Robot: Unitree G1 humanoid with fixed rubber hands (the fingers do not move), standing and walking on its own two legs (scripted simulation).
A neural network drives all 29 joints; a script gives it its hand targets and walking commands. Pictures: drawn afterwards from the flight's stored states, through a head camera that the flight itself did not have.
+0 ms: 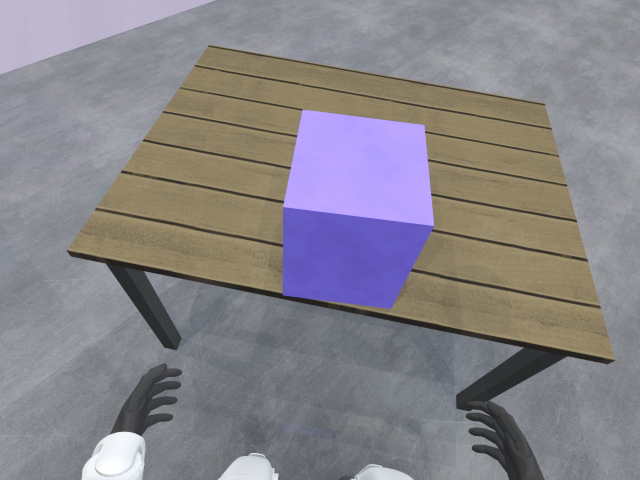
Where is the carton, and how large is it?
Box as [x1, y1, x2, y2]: [283, 110, 433, 308]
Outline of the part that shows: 302,110 283,205 283,295 390,308 433,226 424,127 423,125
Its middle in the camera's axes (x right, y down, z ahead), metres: +0.05 -0.04 +0.67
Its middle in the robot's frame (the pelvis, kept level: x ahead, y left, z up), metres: +0.53 -0.02 -0.05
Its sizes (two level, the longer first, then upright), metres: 0.210 0.200 0.250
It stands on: a table, 0.58 m high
